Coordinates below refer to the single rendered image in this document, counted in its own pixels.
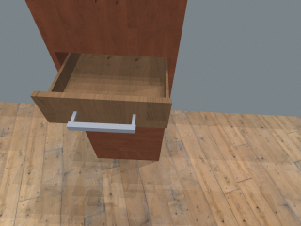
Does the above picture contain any handle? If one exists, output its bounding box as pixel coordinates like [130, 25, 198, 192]
[66, 111, 136, 134]

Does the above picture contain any cabinet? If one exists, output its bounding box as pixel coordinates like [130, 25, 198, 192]
[25, 0, 188, 161]

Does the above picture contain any drawer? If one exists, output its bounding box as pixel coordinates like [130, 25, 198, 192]
[30, 53, 172, 129]

